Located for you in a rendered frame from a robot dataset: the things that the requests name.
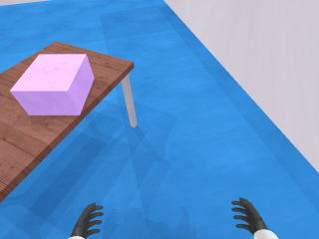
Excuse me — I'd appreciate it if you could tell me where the left robot hand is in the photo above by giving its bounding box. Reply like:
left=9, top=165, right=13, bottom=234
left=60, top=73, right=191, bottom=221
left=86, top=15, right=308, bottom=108
left=70, top=202, right=104, bottom=239

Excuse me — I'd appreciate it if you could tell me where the right robot hand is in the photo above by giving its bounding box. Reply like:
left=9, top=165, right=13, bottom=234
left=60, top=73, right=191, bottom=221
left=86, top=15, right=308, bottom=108
left=231, top=197, right=268, bottom=235

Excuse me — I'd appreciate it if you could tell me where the robot right forearm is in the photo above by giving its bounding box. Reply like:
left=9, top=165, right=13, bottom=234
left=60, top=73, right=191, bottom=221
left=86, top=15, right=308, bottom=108
left=253, top=229, right=278, bottom=239

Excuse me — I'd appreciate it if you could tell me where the table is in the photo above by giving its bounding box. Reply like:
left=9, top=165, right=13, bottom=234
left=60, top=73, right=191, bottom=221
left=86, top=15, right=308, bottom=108
left=0, top=41, right=138, bottom=203

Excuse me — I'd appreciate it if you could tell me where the carton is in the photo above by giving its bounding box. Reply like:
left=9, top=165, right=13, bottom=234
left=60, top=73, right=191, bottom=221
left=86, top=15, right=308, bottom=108
left=10, top=54, right=95, bottom=116

